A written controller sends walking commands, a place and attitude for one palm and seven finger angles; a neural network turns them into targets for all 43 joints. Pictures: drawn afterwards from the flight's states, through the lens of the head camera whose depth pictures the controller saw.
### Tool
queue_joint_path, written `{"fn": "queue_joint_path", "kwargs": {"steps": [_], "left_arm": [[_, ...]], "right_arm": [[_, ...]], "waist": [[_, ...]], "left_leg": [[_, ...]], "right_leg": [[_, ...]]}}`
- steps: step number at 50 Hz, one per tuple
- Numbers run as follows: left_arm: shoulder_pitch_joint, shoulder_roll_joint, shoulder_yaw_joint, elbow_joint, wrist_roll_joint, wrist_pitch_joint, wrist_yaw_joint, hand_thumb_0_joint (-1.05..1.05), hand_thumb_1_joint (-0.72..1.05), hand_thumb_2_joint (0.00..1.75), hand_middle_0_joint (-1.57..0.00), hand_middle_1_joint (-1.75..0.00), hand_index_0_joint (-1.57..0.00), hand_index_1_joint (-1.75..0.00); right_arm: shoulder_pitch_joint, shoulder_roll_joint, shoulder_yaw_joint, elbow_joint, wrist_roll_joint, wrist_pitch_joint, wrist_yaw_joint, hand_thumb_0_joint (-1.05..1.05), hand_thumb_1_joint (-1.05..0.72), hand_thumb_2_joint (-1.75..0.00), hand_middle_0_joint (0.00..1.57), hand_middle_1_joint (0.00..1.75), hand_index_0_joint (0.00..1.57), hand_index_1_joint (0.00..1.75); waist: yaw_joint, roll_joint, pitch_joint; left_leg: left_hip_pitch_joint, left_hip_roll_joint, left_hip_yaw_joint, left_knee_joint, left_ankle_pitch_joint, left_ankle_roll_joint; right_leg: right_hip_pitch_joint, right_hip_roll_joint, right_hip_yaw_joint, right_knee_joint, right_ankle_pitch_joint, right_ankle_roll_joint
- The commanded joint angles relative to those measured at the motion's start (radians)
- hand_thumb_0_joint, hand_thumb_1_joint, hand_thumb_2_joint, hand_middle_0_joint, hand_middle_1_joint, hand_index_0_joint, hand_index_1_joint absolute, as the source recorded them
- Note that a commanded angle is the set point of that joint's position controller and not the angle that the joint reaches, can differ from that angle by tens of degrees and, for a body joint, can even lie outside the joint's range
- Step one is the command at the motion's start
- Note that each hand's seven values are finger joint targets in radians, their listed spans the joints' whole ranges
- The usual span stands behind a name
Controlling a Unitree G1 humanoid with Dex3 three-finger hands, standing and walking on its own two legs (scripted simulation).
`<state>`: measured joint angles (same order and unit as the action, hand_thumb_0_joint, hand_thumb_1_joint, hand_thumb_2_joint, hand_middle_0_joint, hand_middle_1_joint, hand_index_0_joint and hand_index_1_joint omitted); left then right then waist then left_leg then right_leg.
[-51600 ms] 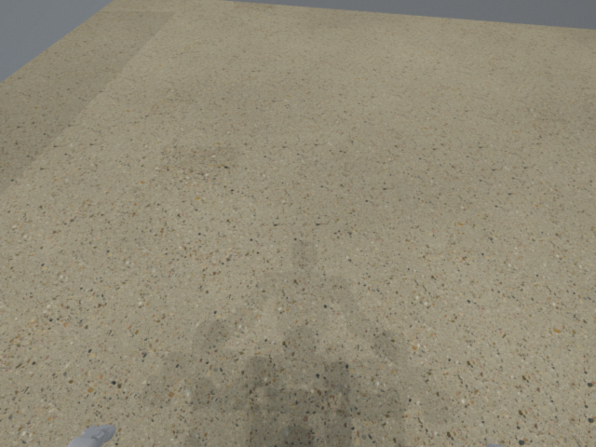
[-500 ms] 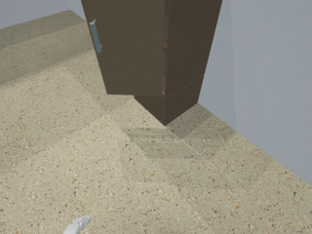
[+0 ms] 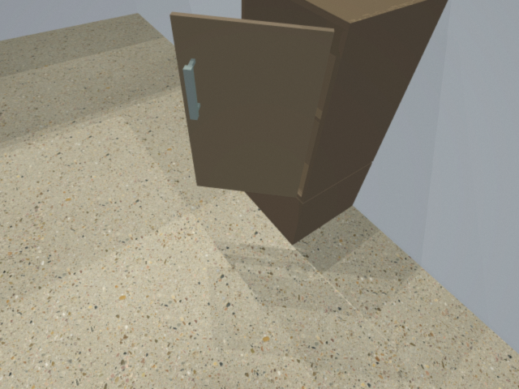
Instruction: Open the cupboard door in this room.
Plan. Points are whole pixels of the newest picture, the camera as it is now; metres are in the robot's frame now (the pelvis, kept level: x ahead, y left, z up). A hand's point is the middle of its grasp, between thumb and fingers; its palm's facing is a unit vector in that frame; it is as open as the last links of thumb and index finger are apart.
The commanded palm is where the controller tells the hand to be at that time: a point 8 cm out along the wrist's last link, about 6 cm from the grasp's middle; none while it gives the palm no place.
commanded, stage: take the last steps up to it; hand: left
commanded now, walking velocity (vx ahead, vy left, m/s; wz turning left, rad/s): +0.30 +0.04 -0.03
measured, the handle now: (193, 90) +0.79 +0.24 +0.00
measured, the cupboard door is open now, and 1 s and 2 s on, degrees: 47 47 47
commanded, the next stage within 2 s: come to a stop and stand still in 0.32 s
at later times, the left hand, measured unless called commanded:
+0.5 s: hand (164, 346) +0.21 +0.19 -0.17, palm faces +0.05 -0.98 -0.20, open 7.3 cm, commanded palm none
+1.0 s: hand (178, 311) +0.27 +0.18 -0.16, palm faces +0.00 -0.97 -0.26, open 7.4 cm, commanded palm none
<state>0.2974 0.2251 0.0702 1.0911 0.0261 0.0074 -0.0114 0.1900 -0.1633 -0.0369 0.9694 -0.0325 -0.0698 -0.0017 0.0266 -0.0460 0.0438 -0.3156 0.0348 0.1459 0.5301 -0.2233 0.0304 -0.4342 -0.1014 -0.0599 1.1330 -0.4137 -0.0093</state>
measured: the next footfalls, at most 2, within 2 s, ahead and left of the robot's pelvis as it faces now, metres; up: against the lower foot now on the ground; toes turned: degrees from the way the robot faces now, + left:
right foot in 0.24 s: +0.19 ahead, -0.12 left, +0.00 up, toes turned -7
left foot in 0.52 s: +0.32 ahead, +0.18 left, +0.00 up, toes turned +4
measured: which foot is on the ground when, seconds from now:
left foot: down 0.00-0.24, up 0.26-0.50, down 0.52-1.00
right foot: up 0.00-0.22, down 0.24-0.60, up 0.62-0.86, down 0.88-1.00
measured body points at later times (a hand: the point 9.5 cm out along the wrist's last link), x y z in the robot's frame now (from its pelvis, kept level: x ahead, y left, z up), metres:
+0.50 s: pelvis +0.19 +0.00 +0.01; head +0.21 +0.01 +0.46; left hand +0.21 +0.24 -0.15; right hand +0.23 -0.23 -0.14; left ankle +0.25 +0.13 -0.72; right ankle +0.15 -0.11 -0.73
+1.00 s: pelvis +0.21 -0.02 +0.00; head +0.23 -0.03 +0.45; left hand +0.27 +0.23 -0.14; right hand +0.25 -0.28 -0.15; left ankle +0.21 +0.11 -0.71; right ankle +0.18 -0.13 -0.73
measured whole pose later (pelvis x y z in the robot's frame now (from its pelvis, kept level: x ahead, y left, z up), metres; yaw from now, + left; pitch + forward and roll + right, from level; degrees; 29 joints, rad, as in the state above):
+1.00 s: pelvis +0.21 -0.02 +0.00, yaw -1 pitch +0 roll +1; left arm 0.20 0.19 0.03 1.00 0.03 0.02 0.02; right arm 0.18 -0.23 -0.07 1.03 -0.01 0.06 -0.01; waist 0.00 0.02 0.04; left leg -0.36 0.02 0.03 0.76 -0.44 -0.02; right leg -0.23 -0.03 -0.03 0.54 -0.32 -0.01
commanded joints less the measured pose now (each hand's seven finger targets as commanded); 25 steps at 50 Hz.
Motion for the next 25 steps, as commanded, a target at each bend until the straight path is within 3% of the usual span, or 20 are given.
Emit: {"fn": "queue_joint_path", "kwargs": {"steps": [1,3,5,7,9,10,11,12,13,14,15,17,18,20,23,24,25], "left_arm": [[-0.045,0.008,-0.005,-0.111,-0.004,-0.036,-0.016,0.0,0.9,0.9,-0.2,-0.3,-0.2,-0.3],[-0.066,-0.007,-0.009,-0.119,-0.002,-0.031,-0.016,0.0,0.9,0.9,-0.2,-0.3,-0.2,-0.3],[-0.095,-0.004,-0.01,-0.134,-0.001,-0.035,-0.016,0.0,0.9,0.9,-0.2,-0.3,-0.2,-0.3],[-0.097,0.001,-0.008,-0.137,0.001,-0.033,-0.016,0.0,0.9,0.9,-0.2,-0.3,-0.2,-0.3],[-0.043,0.023,0.001,-0.119,0.002,-0.038,-0.013,0.0,0.9,0.9,-0.2,-0.3,-0.2,-0.3],[0.018,0.054,0.011,-0.101,0.003,-0.044,-0.008,0.0,0.9,0.9,-0.2,-0.3,-0.2,-0.3],[0.099,0.12,0.024,-0.078,0.006,-0.056,-0.002,0.0,0.9,0.9,-0.2,-0.3,-0.2,-0.3],[0.18,0.202,0.04,-0.059,-0.003,-0.057,0.004,0.0,0.9,0.9,-0.2,-0.3,-0.2,-0.3],[0.187,0.193,0.04,-0.063,-0.009,-0.06,0.014,0.0,0.9,0.9,-0.2,-0.3,-0.2,-0.3],[0.139,0.154,0.032,-0.067,-0.007,-0.064,0.022,0.0,0.9,0.9,-0.2,-0.3,-0.2,-0.3],[0.092,0.114,0.026,-0.077,-0.008,-0.061,0.029,0.0,0.9,0.9,-0.2,-0.3,-0.2,-0.3],[0.043,0.073,0.013,-0.09,-0.006,-0.073,0.027,0.0,0.9,0.9,-0.2,-0.3,-0.2,-0.3],[0.029,0.074,0.012,-0.088,-0.006,-0.078,0.025,0.0,0.9,0.9,-0.2,-0.3,-0.2,-0.3],[0.018,0.081,0.015,-0.078,-0.003,-0.079,0.02,0.0,0.9,0.9,-0.2,-0.3,-0.2,-0.3],[-0.024,0.083,0.005,-0.063,-0.014,-0.066,0.026,0.0,0.9,0.9,-0.2,-0.3,-0.2,-0.3],[-0.026,0.063,-0.008,-0.059,-0.017,-0.059,0.03,0.0,0.9,0.9,-0.2,-0.3,-0.2,-0.3],[0.0,0.033,-0.022,-0.058,-0.018,-0.049,0.033,0.0,0.9,0.9,-0.2,-0.3,-0.2,-0.3]], "right_arm": [[0.138,-0.155,-0.023,0.026,0.002,-0.008,-0.02,0.0,-0.9,-0.9,0.2,0.3,0.2,0.3],[0.136,-0.147,-0.029,0.035,0.001,-0.004,-0.015,0.0,-0.9,-0.9,0.2,0.3,0.2,0.3],[0.143,-0.152,-0.03,0.047,0.001,0.003,-0.011,0.0,-0.9,-0.9,0.2,0.3,0.2,0.3],[0.133,-0.16,-0.03,0.055,0.001,0.01,-0.009,0.0,-0.9,-0.9,0.2,0.3,0.2,0.3],[0.121,-0.147,-0.025,0.062,0.006,0.017,-0.008,0.0,-0.9,-0.9,0.2,0.3,0.2,0.3],[0.112,-0.127,-0.022,0.062,0.011,0.017,-0.005,0.0,-0.9,-0.9,0.2,0.3,0.2,0.3],[0.11,-0.094,-0.014,0.05,0.017,0.017,-0.001,0.0,-0.9,-0.9,0.2,0.3,0.2,0.3],[0.115,-0.081,-0.013,0.024,0.016,0.018,0.005,0.0,-0.9,-0.9,0.2,0.3,0.2,0.3],[0.073,-0.112,-0.017,0.014,0.015,0.02,0.0,0.0,-0.9,-0.9,0.2,0.3,0.2,0.3],[0.021,-0.11,-0.023,0.01,0.015,0.019,-0.002,0.0,-0.9,-0.9,0.2,0.3,0.2,0.3],[0.019,-0.101,-0.024,0.011,0.014,0.023,-0.002,0.0,-0.9,-0.9,0.2,0.3,0.2,0.3],[0.044,-0.057,-0.013,0.034,0.013,0.03,0.005,0.0,-0.9,-0.9,0.2,0.3,0.2,0.3],[0.064,-0.035,-0.008,0.04,0.014,0.034,0.008,0.0,-0.9,-0.9,0.2,0.3,0.2,0.3],[0.066,-0.008,-0.006,0.044,0.016,0.036,0.016,0.0,-0.9,-0.9,0.2,0.3,0.2,0.3],[0.121,-0.011,0.005,0.072,0.013,0.03,0.005,0.0,-0.9,-0.9,0.2,0.3,0.2,0.3],[0.144,-0.039,0.007,0.083,0.013,0.024,-0.001,0.0,-0.9,-0.9,0.2,0.3,0.2,0.3],[0.161,-0.094,-0.003,0.08,0.013,0.018,-0.011,0.0,-0.9,-0.9,0.2,0.3,0.2,0.3]], "waist": [[-0.023,0.164,-0.049],[-0.024,0.142,-0.023],[-0.031,0.129,-0.003],[-0.02,0.132,0.013],[0.012,0.097,0.004],[0.041,0.04,-0.003],[0.074,-0.107,-0.012],[0.09,-0.246,-0.048],[0.1,-0.2,-0.051],[0.08,-0.184,-0.011],[0.05,-0.144,-0.002],[0.01,-0.074,-0.046],[-0.003,-0.082,-0.06],[-0.004,-0.076,-0.046],[-0.041,-0.051,-0.045],[-0.046,-0.005,-0.068],[-0.037,0.11,-0.122]], "left_leg": [[0.16,0.26,-0.224,-0.343,0.044,0.135],[0.129,0.24,-0.179,-0.358,0.021,0.14],[0.124,0.237,-0.177,-0.351,-0.004,0.142],[0.101,0.228,-0.16,-0.326,-0.048,0.133],[0.049,0.182,-0.124,-0.225,-0.093,0.091],[-0.019,0.121,-0.082,-0.119,-0.118,0.054],[-0.163,0.02,0.003,0.091,-0.189,0.001],[-0.299,-0.04,0.035,0.323,-0.38,-0.03],[-0.332,0.005,-0.072,0.48,-0.405,-0.032],[-0.374,0.031,-0.127,0.553,-0.329,-0.034],[-0.362,0.062,-0.149,0.543,-0.278,-0.036],[-0.242,0.067,-0.122,0.429,-0.206,-0.051],[-0.191,0.059,-0.101,0.353,-0.173,-0.058],[-0.106,0.031,-0.051,0.2,-0.113,-0.066],[0.077,-0.012,-0.028,-0.044,0.095,-0.075],[0.175,0.013,-0.065,-0.113,0.251,-0.067],[0.262,0.119,-0.156,-0.088,0.537,-0.031]], "right_leg": [[-0.118,-0.04,0.017,-0.121,0.078,0.007],[-0.051,-0.024,-0.017,-0.267,0.102,0.009],[0.001,-0.002,-0.036,-0.378,0.109,0.008],[0.072,0.017,-0.051,-0.449,0.136,0.008],[0.228,0.043,-0.064,-0.572,0.189,0.006],[0.341,0.028,-0.013,-0.645,0.179,-0.012],[0.476,-0.125,0.203,-0.751,0.127,-0.077],[0.567,-0.323,0.476,-0.894,0.107,-0.192],[0.528,-0.361,0.55,-0.929,0.083,-0.252],[0.483,-0.335,0.519,-0.921,0.175,-0.249],[0.448,-0.315,0.411,-0.906,0.244,-0.238],[0.37,-0.246,0.217,-0.884,0.474,-0.194],[0.348,-0.219,0.159,-0.882,0.52,-0.181],[0.303,-0.184,0.105,-0.875,0.512,-0.16],[0.244,-0.114,0.039,-0.77,0.551,-0.097],[0.21,-0.079,0.022,-0.701,0.547,-0.058],[0.163,-0.029,0.002,-0.633,0.418,-0.011]]}}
